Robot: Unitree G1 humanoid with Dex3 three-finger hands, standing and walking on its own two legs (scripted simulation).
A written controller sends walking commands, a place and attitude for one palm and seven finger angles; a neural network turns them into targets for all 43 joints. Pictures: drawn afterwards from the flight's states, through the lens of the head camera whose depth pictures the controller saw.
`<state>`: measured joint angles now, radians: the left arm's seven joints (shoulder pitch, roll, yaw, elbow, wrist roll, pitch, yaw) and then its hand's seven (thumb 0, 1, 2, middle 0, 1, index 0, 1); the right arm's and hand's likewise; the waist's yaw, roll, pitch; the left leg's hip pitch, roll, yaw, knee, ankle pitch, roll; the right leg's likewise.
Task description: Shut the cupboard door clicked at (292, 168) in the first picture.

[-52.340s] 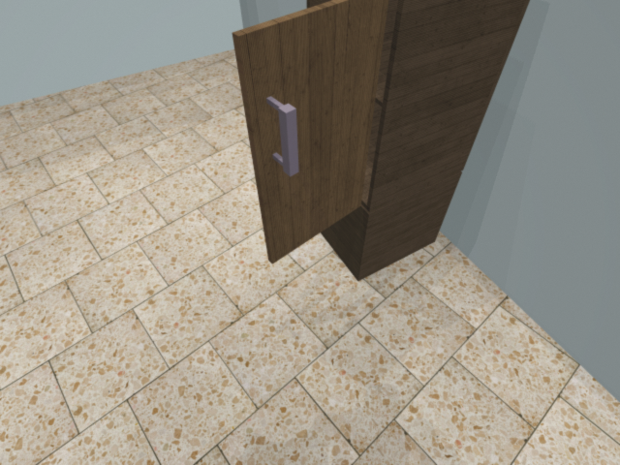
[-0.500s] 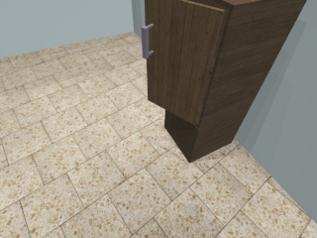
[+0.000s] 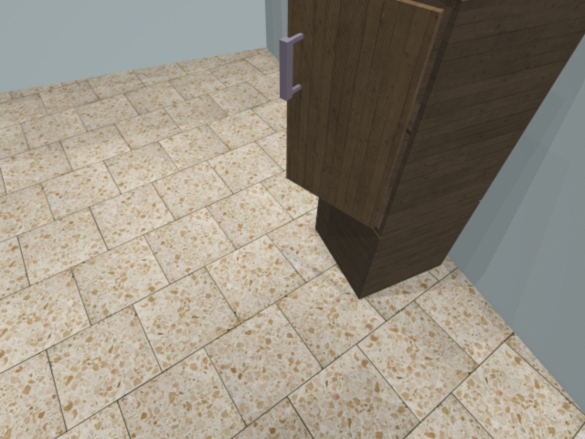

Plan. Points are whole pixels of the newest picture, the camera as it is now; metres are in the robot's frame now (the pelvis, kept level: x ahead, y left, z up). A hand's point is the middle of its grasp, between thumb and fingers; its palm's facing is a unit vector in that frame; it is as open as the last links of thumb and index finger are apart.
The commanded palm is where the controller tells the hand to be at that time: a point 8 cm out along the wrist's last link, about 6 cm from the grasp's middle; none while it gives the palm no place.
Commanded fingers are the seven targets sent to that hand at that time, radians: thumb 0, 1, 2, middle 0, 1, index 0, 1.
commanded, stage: walk to a spot facing it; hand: left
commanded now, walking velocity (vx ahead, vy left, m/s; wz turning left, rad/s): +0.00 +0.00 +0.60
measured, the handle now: (292, 67) +0.89 +0.03 +0.07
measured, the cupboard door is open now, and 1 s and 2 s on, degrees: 26 26 26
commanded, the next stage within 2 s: none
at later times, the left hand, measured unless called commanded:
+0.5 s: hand out of the picture +0.06 +0.23 -0.15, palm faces +0.27 -0.92 -0.29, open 7.4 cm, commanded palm none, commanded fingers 0.00 0.90 0.90 -0.20 -0.30 -0.20 -0.30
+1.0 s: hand out of the picture -0.08 +0.15 -0.19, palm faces +0.62 -0.73 -0.27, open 7.4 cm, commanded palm none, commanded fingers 0.00 0.90 0.90 -0.20 -0.30 -0.20 -0.30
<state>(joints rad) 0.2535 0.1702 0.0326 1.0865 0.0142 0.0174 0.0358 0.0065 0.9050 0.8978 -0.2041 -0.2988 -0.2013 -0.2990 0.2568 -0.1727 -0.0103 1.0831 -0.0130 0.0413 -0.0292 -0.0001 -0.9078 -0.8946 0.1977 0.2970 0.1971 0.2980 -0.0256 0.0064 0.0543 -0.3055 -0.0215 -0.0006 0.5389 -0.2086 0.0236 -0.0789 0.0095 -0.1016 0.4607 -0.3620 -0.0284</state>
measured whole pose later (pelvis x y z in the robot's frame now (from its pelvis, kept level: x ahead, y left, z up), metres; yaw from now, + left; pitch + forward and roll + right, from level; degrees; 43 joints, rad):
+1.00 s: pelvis +0.04 -0.03 -0.02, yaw +39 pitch +1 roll +2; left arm 0.28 0.24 0.07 0.91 0.02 0.06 0.03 0.01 0.90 0.90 -0.21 -0.30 -0.20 -0.30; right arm 0.09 -0.22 -0.04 0.86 -0.02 0.04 0.02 0.00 -0.91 -0.89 0.20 0.30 0.20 0.30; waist 0.02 -0.05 0.15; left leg -0.32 0.00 0.06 0.66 -0.35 0.01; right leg -0.36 -0.13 -0.12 1.00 -0.57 0.05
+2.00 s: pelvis +0.23 +0.17 +0.00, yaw +73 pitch +0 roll +2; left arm 0.12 0.23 0.08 0.83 0.03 -0.01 -0.04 0.01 0.91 0.90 -0.20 -0.30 -0.20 -0.30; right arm 0.29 -0.20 -0.05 0.97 -0.03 0.00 0.01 0.00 -0.90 -0.89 0.20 0.30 0.20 0.30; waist -0.04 0.00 0.06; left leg -0.18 -0.01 -0.02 0.52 -0.35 -0.01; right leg -0.47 -0.10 -0.05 0.67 -0.22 0.08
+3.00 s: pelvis +0.32 +0.35 +0.00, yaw +110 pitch +1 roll +0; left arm 0.14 0.20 0.04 0.82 0.03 0.01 0.02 0.01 0.90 0.90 -0.20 -0.30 -0.20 -0.30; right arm 0.24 -0.24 -0.09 0.92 -0.02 0.08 0.01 0.00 -0.91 -0.89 0.20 0.30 0.20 0.30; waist -0.05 0.04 0.07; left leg -0.49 -0.07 -0.09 0.94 -0.46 -0.02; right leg -0.27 -0.04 -0.06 0.58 -0.33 0.00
